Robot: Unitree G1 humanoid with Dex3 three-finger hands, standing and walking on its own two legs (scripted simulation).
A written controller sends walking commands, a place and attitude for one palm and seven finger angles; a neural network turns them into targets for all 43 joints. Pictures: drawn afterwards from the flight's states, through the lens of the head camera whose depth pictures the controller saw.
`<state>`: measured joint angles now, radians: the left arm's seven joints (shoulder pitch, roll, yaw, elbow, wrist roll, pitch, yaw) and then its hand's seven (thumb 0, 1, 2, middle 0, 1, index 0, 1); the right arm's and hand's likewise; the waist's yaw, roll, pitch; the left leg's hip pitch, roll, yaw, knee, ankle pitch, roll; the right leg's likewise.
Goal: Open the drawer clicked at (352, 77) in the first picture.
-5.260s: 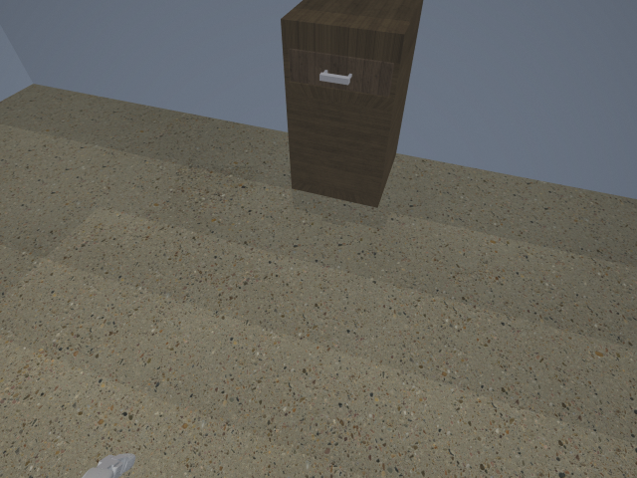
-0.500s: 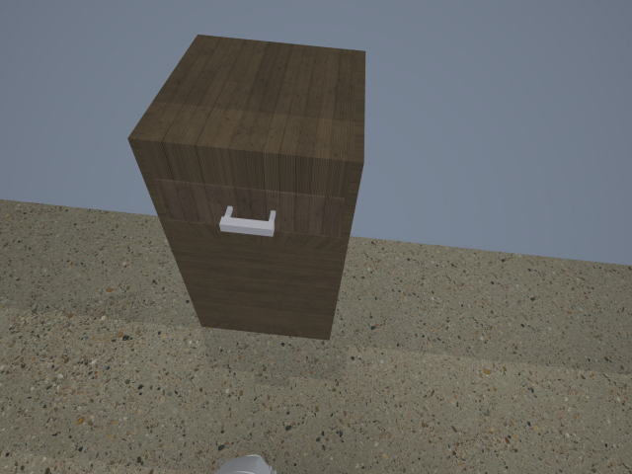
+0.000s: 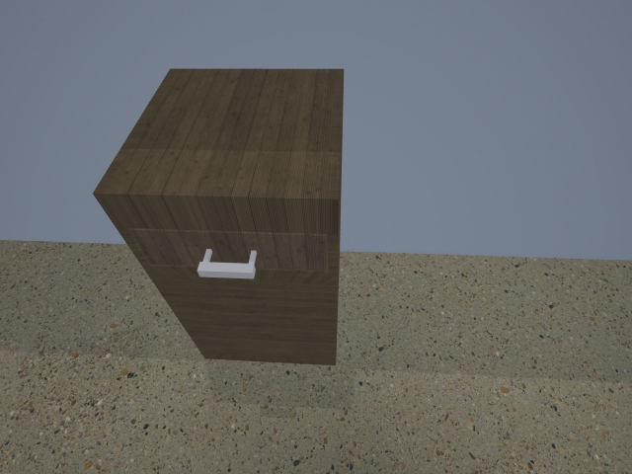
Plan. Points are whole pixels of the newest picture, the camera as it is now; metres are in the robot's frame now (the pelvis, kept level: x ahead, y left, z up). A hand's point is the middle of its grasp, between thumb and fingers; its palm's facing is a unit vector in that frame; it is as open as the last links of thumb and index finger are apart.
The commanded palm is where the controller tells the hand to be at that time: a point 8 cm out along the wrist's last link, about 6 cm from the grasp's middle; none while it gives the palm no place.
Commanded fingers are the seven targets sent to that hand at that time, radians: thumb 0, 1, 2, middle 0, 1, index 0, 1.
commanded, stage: come to a stop and stand still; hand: left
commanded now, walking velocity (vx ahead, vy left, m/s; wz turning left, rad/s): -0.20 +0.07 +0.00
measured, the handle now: (228, 262) +0.52 +0.21 -0.15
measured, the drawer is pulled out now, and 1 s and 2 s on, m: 0.00 0.00 0.00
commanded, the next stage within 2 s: look again from close up in 1.00 s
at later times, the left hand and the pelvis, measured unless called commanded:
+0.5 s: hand out of the picture -0.04 +0.22 -0.17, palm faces +0.02 -0.97 -0.26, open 7.3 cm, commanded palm none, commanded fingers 0.00 0.90 0.90 -0.20 -0.30 -0.20 -0.30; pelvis -0.05 +0.03 +0.00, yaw -2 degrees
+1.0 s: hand out of the picture -0.09 +0.16 -0.17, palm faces +0.03 -0.99 -0.16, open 7.3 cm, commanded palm none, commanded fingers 0.00 0.90 0.90 -0.20 -0.30 -0.20 -0.30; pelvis -0.07 +0.00 +0.01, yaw +0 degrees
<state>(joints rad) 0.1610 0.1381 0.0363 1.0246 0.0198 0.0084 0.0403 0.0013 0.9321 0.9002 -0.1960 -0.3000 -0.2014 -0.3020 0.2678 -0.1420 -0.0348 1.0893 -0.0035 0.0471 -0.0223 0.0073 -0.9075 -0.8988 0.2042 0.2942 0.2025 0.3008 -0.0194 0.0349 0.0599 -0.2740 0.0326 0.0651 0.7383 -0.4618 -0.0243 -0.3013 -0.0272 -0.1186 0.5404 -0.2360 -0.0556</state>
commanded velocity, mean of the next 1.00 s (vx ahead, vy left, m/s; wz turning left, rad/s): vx -0.01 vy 0.00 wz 0.00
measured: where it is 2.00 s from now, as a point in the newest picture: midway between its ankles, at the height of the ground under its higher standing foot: outside the picture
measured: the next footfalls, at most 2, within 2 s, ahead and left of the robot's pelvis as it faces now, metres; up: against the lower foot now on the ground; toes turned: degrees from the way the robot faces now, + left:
left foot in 0.18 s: +0.00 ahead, +0.15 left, +0.00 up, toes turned +4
right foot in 0.46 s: +0.06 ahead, -0.06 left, +0.00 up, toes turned +7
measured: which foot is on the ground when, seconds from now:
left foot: up 0.00-0.16, down 0.18-1.00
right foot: down 0.00-0.20, up 0.22-0.44, down 0.46-1.00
